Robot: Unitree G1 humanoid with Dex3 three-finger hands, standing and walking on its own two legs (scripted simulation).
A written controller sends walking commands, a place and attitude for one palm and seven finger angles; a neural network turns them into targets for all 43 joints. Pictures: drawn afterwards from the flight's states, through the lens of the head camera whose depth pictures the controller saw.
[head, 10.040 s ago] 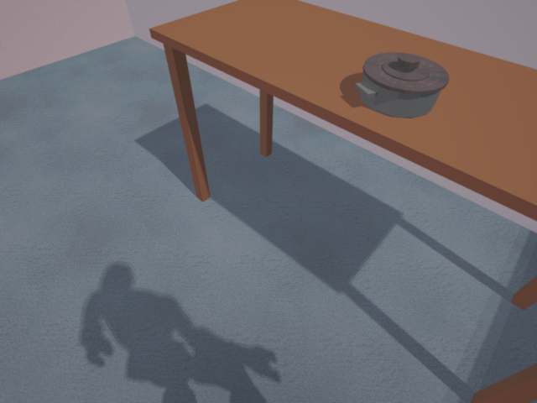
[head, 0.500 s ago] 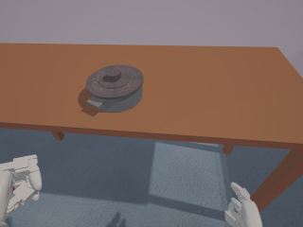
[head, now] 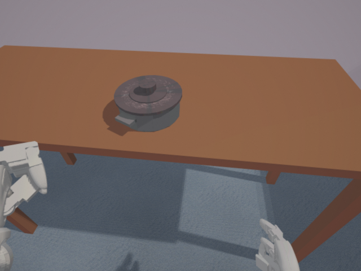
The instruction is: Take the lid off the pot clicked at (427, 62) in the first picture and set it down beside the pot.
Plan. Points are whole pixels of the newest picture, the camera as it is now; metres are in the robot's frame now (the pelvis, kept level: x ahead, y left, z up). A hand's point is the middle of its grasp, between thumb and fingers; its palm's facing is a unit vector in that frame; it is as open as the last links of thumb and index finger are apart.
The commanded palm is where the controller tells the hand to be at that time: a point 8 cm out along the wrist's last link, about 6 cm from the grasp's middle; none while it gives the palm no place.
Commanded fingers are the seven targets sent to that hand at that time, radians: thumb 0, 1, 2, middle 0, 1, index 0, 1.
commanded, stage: reach forward and open the fingers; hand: left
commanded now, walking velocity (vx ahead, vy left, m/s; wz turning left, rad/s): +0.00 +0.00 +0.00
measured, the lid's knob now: (147, 86) +0.53 +0.18 +0.15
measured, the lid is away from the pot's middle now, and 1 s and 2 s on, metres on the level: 0.00 0.00 0.00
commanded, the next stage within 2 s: move the open hand above the knob in 1.08 s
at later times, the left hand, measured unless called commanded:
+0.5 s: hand (47, 169) +0.21 +0.26 +0.18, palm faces +0.05 -0.02 -1.00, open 4.0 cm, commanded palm +0.18 +0.26 +0.25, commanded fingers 0.00 0.00 1.47 -1.07 -0.54 -1.07 -0.54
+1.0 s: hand (65, 150) +0.24 +0.24 +0.20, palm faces -0.10 +0.05 -0.99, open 9.8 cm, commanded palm +0.21 +0.24 +0.28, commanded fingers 0.00 -0.43 1.72 -0.86 -0.08 -0.86 -0.08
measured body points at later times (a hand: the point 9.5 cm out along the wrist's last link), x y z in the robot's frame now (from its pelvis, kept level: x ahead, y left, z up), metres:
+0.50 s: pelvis -0.02 +0.00 +0.00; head -0.03 -0.05 +0.44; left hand +0.20 +0.26 +0.24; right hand +0.23 -0.19 -0.08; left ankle -0.01 +0.10 -0.74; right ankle -0.02 -0.12 -0.74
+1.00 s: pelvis -0.05 -0.01 +0.00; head -0.05 -0.07 +0.44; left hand +0.24 +0.23 +0.26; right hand +0.18 -0.23 -0.10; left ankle -0.01 +0.10 -0.74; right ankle -0.02 -0.12 -0.74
